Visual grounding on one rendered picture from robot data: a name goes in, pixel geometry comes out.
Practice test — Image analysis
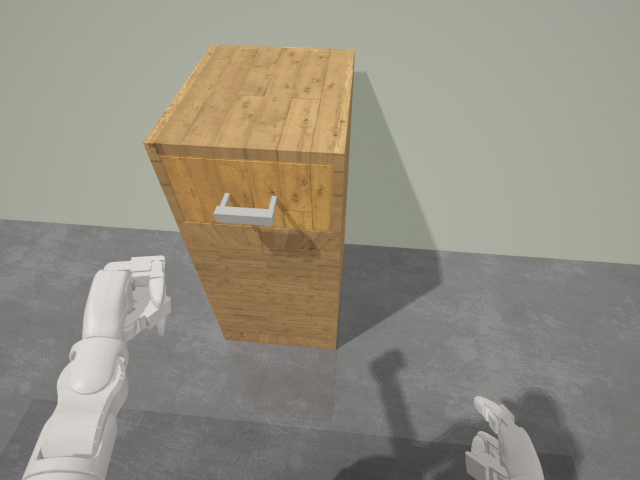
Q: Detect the drawer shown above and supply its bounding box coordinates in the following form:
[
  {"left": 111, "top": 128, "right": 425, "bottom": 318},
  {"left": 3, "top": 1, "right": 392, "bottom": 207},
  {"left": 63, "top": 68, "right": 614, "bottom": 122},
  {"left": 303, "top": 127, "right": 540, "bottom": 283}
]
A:
[{"left": 161, "top": 155, "right": 333, "bottom": 231}]

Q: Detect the cabinet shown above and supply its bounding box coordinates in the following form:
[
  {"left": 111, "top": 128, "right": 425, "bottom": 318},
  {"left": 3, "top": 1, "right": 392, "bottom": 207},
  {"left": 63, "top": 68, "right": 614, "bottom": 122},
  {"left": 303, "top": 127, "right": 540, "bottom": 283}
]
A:
[{"left": 143, "top": 44, "right": 355, "bottom": 350}]

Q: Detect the right robot hand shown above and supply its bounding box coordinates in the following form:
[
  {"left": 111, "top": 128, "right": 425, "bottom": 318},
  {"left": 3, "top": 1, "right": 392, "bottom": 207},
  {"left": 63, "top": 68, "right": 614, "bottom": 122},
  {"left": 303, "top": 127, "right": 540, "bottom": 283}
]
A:
[{"left": 465, "top": 396, "right": 544, "bottom": 480}]

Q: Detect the robot left forearm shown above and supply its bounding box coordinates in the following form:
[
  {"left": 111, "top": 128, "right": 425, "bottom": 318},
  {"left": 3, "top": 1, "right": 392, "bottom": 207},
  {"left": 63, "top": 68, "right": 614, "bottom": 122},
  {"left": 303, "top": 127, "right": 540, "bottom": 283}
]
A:
[{"left": 22, "top": 336, "right": 129, "bottom": 480}]

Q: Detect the handle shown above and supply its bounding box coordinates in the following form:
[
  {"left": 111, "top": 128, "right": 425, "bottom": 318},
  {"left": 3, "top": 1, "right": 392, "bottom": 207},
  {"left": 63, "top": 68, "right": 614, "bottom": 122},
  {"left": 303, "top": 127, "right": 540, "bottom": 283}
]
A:
[{"left": 214, "top": 193, "right": 277, "bottom": 226}]

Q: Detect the left robot hand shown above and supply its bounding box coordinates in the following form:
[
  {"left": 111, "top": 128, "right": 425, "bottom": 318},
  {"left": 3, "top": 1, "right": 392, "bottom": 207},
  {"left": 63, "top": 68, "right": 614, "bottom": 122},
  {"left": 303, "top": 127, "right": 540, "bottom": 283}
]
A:
[{"left": 82, "top": 255, "right": 171, "bottom": 344}]

